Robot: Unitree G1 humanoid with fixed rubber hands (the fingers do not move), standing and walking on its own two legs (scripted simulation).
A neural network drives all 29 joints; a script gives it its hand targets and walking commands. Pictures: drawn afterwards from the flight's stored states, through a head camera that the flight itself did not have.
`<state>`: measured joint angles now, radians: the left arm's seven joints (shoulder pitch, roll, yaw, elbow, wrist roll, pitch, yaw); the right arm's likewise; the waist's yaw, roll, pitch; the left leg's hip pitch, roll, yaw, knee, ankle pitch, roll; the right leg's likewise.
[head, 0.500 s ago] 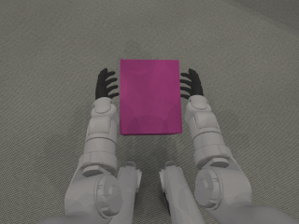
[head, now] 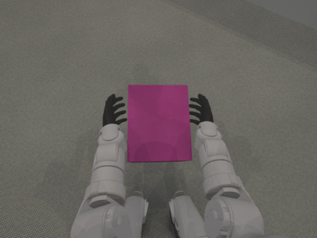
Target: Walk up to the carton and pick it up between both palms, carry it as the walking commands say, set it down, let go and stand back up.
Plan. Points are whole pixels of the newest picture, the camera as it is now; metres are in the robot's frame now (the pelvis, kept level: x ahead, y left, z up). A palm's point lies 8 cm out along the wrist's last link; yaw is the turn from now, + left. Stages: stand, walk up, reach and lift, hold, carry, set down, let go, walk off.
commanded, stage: reach and lift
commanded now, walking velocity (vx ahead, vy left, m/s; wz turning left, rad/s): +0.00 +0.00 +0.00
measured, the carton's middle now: (157, 127) +0.41 +0.01 -0.13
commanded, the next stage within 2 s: none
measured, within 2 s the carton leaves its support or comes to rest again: neither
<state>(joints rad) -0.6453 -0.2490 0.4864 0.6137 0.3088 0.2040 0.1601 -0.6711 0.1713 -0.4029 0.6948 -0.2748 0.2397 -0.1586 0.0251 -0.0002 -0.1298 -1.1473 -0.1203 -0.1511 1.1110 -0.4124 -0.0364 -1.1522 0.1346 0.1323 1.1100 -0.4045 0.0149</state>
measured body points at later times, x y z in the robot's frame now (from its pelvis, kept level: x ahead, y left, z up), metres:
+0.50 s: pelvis +0.01 +0.00 +0.06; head +0.12 +0.00 +0.50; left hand +0.38 +0.14 +0.03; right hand +0.39 -0.11 +0.02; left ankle +0.05 +0.13 -0.64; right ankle +0.06 -0.11 -0.64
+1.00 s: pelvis +0.03 +0.00 +0.09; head +0.04 -0.01 +0.54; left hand +0.36 +0.14 +0.11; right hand +0.37 -0.11 +0.09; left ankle +0.05 +0.13 -0.64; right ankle +0.06 -0.11 -0.64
